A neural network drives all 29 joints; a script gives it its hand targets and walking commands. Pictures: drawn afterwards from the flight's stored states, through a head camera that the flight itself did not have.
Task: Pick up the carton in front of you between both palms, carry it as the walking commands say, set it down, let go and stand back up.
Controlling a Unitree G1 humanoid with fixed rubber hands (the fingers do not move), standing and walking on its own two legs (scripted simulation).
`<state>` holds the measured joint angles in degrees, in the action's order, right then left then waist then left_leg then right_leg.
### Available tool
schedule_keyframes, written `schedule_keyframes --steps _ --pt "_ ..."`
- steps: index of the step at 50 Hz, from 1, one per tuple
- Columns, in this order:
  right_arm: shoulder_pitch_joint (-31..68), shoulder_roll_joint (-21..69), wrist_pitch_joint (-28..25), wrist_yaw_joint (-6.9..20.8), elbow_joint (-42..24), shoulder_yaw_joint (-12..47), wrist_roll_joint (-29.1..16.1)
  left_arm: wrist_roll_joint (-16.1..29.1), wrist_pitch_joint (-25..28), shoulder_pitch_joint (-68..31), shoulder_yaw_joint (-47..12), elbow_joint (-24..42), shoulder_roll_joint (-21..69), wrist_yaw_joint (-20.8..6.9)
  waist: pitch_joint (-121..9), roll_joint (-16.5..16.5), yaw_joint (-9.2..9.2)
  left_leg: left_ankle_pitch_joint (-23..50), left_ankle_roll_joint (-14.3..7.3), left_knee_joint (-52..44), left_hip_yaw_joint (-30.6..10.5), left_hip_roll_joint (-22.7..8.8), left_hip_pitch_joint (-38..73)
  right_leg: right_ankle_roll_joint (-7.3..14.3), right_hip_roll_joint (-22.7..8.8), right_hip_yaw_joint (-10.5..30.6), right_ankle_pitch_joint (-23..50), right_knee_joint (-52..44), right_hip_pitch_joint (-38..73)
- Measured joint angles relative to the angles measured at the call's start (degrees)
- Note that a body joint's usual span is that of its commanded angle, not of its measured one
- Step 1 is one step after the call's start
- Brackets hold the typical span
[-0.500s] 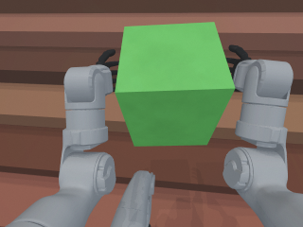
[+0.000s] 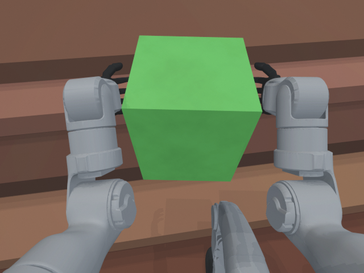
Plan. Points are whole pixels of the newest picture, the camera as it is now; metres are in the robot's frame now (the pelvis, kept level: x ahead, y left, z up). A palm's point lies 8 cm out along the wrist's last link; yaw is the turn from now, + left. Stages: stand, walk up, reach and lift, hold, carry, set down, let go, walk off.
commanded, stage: carry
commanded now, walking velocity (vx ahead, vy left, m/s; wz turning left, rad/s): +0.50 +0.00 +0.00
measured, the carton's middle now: (188, 114) +0.41 -0.02 +0.13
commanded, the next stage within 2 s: none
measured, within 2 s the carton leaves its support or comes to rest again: neither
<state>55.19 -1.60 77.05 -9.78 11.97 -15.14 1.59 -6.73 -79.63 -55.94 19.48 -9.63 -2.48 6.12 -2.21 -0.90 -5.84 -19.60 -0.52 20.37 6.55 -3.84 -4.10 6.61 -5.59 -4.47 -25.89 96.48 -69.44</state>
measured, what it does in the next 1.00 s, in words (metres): climbs: right foot 0.12 m higher, then left foot 0.12 m higher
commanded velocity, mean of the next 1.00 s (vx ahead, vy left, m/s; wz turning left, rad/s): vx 0.50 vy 0.00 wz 0.00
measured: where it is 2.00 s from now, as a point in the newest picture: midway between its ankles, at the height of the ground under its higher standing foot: (164, 87)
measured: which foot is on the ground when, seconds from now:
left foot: down 0.00-0.10, up 0.12-0.48, down 0.50-1.00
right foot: up 0.00-0.02, down 0.04-0.56, up 0.58-0.92, down 0.94-1.00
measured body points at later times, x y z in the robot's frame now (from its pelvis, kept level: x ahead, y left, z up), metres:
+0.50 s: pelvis +0.32 -0.01 +0.13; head +0.33 -0.03 +0.58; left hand +0.70 +0.16 +0.33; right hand +0.72 -0.14 +0.32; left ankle +0.49 +0.11 -0.43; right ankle +0.19 -0.13 -0.62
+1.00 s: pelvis +0.65 -0.02 +0.26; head +0.66 +0.00 +0.71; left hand +1.04 +0.15 +0.45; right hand +1.04 -0.16 +0.46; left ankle +0.48 +0.11 -0.47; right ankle +0.76 -0.11 -0.37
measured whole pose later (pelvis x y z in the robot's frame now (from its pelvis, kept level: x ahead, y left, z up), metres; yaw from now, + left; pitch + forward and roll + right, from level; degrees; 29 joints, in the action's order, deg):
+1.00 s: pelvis +0.65 -0.02 +0.26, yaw -1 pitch +5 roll -4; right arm 55.4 -2.5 79.5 -8.3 14.0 -18.5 3.2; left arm -5.6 -79.6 -56.7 16.0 -14.9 -2.4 6.8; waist -5.3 0.6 1.3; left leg -12.1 -1.6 23.3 6.2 -7.9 -1.5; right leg 7.9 -0.6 -10.9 -19.0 64.6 -48.8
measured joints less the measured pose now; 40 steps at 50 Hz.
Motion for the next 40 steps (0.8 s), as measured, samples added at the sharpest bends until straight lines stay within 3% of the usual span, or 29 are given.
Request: schedule_keyframes --steps 2,4,5,6,8,10,12,16,19,21,24,25,26,27,28,29,31,33,36,40 --pt "0.4 -0.3 0.8 0.4 1.3 -1.3 0.7 0.2 0.0 -0.4 -1.3 -2.3 -0.1 0.0 -1.5 0.8 2.32 2.0 0.1 -5.4 0.0 -2.1 4.5 0.7 -0.2 -3.0 5.9 -15.6 4.0" --pt "-0.1 -0.7 1.4 1.1 2.4 -2.6 1.6 0.9 0.8 0.0 -3.0 -4.9 0.2 0.4 -2.7 1.9 6.43 5.0 -0.1 -1.2 0.0 -5.1 3.7 0.8 3.0 -5.3 2.2 -24.3 14.3" --pt "-0.5 -1.0 1.6 1.6 2.9 -3.6 2.1 1.4 0.9 0.0 -4.0 -6.3 0.4 0.8 -2.7 1.3 8.62 9.6 -0.2 7.2 -0.8 -5.9 0.2 -0.1 4.4 -5.5 8.2 -34.3 22.5" --pt "0.0 -1.5 1.6 2.2 3.6 -4.3 2.7 1.9 1.3 -0.1 -4.8 -6.9 0.5 1.2 -1.7 1.6 10.77 11.2 -0.4 19.9 -3.7 -5.9 -4.9 -1.8 5.6 -5.7 6.6 -38.3 26.3" --pt "0.5 -2.3 0.9 3.7 4.5 -5.9 3.5 3.2 3.0 1.0 -6.8 -7.3 1.2 2.1 0.8 3.2 13.53 7.8 -0.6 50.3 -12.2 -0.7 -17.1 -1.6 6.4 -6.5 5.5 -39.4 29.2" --pt "-1.0 -1.6 1.2 4.1 3.1 -6.9 4.4 4.5 3.4 3.9 -7.7 -5.5 2.0 2.9 2.2 4.0 14.90 6.2 -2.3 70.4 -13.3 4.1 -26.8 -1.3 6.8 -6.3 5.3 -43.6 33.8" --pt "-2.3 -0.4 1.6 4.1 0.3 -6.9 5.0 5.5 3.1 5.7 -7.6 -2.8 2.0 3.5 3.7 3.5 14.84 5.3 -4.0 78.1 -10.6 5.8 -34.6 -1.8 6.6 -5.9 5.6 -49.1 39.0" --pt "-2.6 0.3 1.9 4.1 -5.5 -6.0 4.9 6.1 3.3 5.1 -6.3 1.7 2.0 3.8 4.7 2.2 13.81 0.0 -5.9 77.0 -5.2 4.3 -46.4 -2.4 5.6 -5.0 6.8 -59.2 47.9" --pt "-1.5 -0.5 1.9 4.1 -7.1 -5.6 4.2 5.5 3.5 3.2 -5.4 2.8 2.3 3.8 3.0 2.2 13.61 -8.8 -7.0 86.6 -4.8 2.6 -56.6 -3.5 5.1 -3.8 6.3 -64.4 53.2" --pt "-0.7 -0.8 2.0 4.1 -6.3 -5.1 4.2 5.4 3.1 2.4 -4.9 2.4 2.1 3.8 2.0 2.2 13.21 -11.5 -7.0 87.8 -5.0 1.1 -62.1 -4.7 4.0 -2.7 5.7 -68.2 57.8" --pt "0.1 -1.0 2.3 4.0 -3.7 -3.6 4.3 5.1 1.9 1.9 -3.8 1.1 1.3 3.4 0.1 1.5 11.31 -5.6 -6.6 70.3 -1.5 -1.6 -63.1 -6.0 1.4 -1.9 7.2 -77.6 65.9" --pt "0.4 -1.0 2.4 3.8 -2.5 -3.0 4.2 4.9 1.4 1.6 -3.2 0.3 1.1 3.1 -0.8 1.2 10.31 -2.0 -6.9 62.2 0.1 -1.7 -60.9 -5.9 0.5 -2.0 8.2 -80.2 68.0" --pt "0.4 -0.9 2.3 3.6 -1.2 -2.5 3.9 4.7 1.0 1.6 -2.8 -0.5 0.8 2.9 -1.9 0.5 8.90 -3.8 -7.2 58.2 1.7 -0.7 -57.3 -5.8 -0.8 -1.9 9.5 -81.1 69.0" --pt "0.2 -0.8 2.1 3.3 0.1 -1.8 3.8 4.3 0.8 1.8 -2.1 -1.4 0.6 2.5 -2.7 -0.2 7.00 -6.4 -7.7 54.3 3.1 1.0 -51.9 -5.4 -2.4 -2.0 11.2 -78.7 68.2" --pt "0.4 -0.6 1.9 2.8 1.7 -0.7 3.6 3.7 0.6 2.2 -1.3 -2.1 0.5 2.1 -3.0 0.4 4.94 0.1 -7.7 45.4 3.8 2.5 -44.2 -5.4 -3.3 -1.7 14.1 -72.2 65.5" --pt "0.6 -0.3 1.6 2.4 2.9 0.1 3.4 3.1 0.4 2.0 -0.4 -2.8 0.1 1.5 -2.7 0.5 2.91 -4.3 -6.0 38.0 3.7 4.2 -37.8 -5.0 -3.6 0.3 17.0 -61.4 61.0" --pt "0.1 0.4 0.1 1.6 3.9 1.7 2.4 2.0 1.1 1.2 1.2 -4.2 -1.1 0.2 -0.1 -0.9 -0.40 -1.1 -5.9 36.5 4.4 5.0 -34.7 -5.5 0.8 8.8 12.3 -30.8 49.2" --pt "-2.5 1.3 -0.4 0.7 2.7 3.1 1.3 1.0 1.0 2.4 2.5 -3.6 -0.6 -0.3 1.1 -1.5 -2.67 -1.8 -5.4 31.9 3.8 5.4 -29.7 -4.2 6.0 10.7 10.6 -8.0 39.0" --pt "-4.4 0.8 0.3 -0.1 -1.0 3.2 -0.5 0.0 0.4 3.2 2.2 -0.5 0.9 -0.1 3.0 -0.9 -3.39 -1.7 -3.8 22.6 2.7 5.1 -21.3 -2.2 7.9 6.7 9.7 2.8 26.9" --pt "-2.0 0.4 0.1 -0.2 -3.4 1.7 -1.0 -0.2 -0.1 1.6 1.4 3.4 0.8 -0.1 3.2 -0.1 -2.83 -0.7 -3.1 12.8 1.7 4.0 -12.4 -0.3 5.6 1.9 2.9 5.7 13.0"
